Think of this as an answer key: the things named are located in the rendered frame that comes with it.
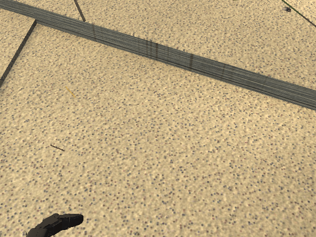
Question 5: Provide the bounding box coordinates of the robot left hand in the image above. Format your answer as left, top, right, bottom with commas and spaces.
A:
26, 213, 84, 237

